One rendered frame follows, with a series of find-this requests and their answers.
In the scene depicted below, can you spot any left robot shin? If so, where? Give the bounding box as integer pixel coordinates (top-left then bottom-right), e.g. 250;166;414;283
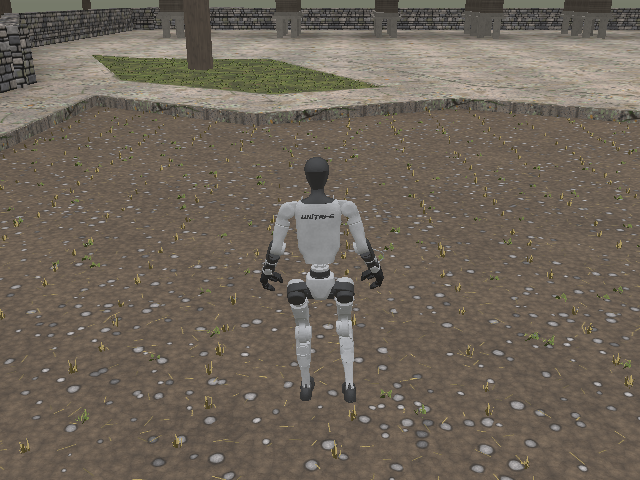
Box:
295;326;311;388

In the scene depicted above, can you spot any robot torso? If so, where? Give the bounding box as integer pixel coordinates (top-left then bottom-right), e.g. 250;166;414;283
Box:
295;195;342;300

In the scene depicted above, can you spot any right robot forearm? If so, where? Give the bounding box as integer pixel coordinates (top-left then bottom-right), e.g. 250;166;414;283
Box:
360;238;380;273

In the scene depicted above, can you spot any left robot hand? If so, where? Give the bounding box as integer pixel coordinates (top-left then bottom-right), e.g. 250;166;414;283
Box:
260;271;283;291

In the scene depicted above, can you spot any left robot upper arm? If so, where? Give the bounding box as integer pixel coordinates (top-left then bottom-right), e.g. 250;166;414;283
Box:
270;201;297;256

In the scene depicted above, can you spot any right robot upper arm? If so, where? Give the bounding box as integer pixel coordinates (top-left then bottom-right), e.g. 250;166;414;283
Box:
338;200;369;254

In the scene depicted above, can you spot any right robot hand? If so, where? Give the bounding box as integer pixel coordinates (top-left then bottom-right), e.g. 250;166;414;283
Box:
361;266;384;289

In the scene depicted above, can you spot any left robot forearm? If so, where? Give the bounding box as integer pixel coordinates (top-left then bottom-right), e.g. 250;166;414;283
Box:
262;240;280;275

